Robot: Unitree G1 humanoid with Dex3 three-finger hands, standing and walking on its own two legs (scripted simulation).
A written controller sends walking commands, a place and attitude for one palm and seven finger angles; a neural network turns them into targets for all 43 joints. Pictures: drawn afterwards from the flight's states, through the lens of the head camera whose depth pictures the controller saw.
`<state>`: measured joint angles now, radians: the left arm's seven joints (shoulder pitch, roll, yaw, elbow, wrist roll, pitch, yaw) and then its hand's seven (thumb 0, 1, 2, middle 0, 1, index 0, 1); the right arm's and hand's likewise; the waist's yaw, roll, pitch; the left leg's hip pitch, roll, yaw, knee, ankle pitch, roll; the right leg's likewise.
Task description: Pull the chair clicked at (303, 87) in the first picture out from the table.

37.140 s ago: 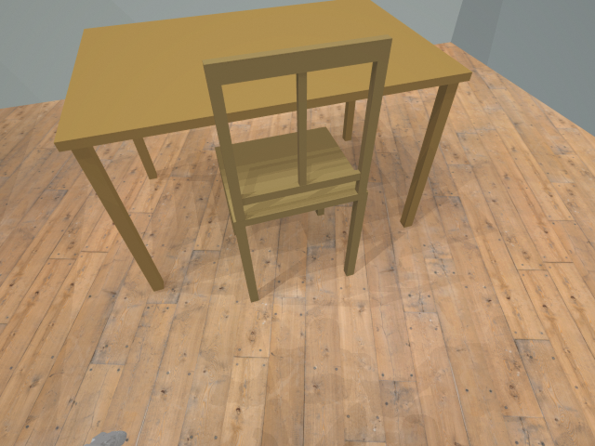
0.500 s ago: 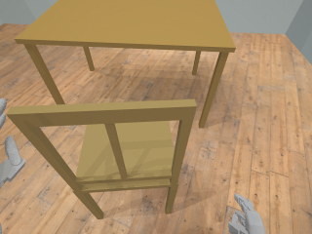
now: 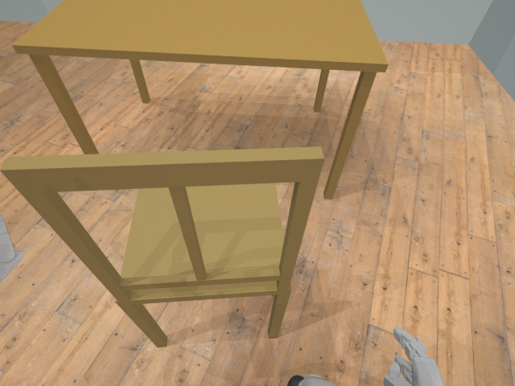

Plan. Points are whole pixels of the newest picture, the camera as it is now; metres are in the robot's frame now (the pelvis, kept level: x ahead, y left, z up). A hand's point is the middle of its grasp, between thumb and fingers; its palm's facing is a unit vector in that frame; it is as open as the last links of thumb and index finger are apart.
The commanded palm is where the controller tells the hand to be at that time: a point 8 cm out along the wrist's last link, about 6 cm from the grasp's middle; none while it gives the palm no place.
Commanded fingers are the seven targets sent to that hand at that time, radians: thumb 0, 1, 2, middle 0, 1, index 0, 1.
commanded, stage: step back with the hand held close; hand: left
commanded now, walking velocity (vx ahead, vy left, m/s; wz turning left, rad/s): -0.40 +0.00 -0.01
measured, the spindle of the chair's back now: (191, 239) +0.37 +0.15 -0.04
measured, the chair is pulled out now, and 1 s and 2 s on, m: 0.53 0.53 0.53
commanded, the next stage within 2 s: stop stepping back and stand still in 1.14 s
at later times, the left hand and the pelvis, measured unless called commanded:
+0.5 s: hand (20, 251) +0.21 +0.26 +0.19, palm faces +0.48 -0.70 -0.54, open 7.4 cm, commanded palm +0.14 +0.29 +0.19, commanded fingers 0.00 0.90 0.90 -0.20 -0.30 -0.20 -0.30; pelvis +0.00 -0.01 -0.01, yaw +0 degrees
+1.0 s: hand (3, 306) +0.16 +0.24 +0.19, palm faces +0.42 -0.78 -0.47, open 7.4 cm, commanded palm +0.08 +0.29 +0.19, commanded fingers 0.00 0.90 0.90 -0.20 -0.30 -0.20 -0.30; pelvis -0.05 -0.01 +0.01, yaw +0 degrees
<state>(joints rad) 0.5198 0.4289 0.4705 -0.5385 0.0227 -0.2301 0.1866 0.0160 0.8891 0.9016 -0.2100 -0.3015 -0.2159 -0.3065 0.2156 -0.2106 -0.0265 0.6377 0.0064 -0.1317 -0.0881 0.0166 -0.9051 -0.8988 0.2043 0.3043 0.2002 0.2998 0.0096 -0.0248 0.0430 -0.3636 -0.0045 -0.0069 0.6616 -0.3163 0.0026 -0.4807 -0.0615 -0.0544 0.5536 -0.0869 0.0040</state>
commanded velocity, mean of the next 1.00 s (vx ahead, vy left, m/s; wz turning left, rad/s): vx -0.40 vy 0.00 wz -0.02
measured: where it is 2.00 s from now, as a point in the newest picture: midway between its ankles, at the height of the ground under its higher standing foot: outside the picture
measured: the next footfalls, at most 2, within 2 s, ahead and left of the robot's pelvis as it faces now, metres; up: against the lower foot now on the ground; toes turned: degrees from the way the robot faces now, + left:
right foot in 0.88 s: -0.01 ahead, -0.15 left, +0.00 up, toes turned -2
left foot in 1.44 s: -0.14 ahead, +0.11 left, +0.00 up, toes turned +2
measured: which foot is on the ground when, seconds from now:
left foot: down 0.00-1.00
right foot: down 0.00-0.70, up 0.72-0.86, down 0.88-1.00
